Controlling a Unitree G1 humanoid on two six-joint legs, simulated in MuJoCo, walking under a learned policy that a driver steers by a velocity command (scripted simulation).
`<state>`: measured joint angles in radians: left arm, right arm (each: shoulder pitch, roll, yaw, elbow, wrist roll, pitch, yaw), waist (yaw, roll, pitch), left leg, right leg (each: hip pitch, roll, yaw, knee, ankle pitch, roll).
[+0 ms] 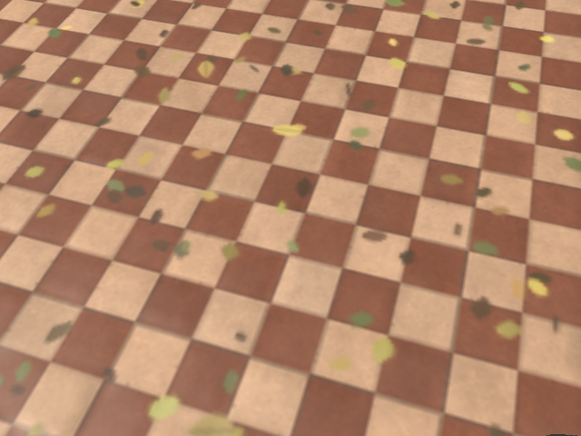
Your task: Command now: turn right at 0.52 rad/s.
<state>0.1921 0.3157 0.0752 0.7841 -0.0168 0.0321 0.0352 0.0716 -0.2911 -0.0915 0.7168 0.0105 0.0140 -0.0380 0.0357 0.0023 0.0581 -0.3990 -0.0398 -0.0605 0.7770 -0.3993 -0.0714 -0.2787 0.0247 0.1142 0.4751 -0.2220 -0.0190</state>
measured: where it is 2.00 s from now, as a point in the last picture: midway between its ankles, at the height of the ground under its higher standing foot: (387, 424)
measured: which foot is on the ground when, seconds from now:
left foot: up 0.00-0.08, down 0.10-0.52, up 0.54-0.90, down 0.92-1.00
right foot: down 0.00-0.10, up 0.12-0.50, down 0.52-1.00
